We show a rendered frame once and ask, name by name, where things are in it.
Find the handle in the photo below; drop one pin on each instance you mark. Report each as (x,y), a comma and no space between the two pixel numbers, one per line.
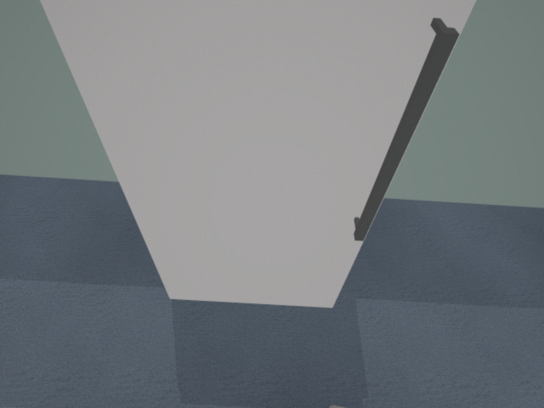
(433,66)

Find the fridge door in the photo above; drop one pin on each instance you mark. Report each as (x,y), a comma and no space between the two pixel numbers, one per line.
(248,134)

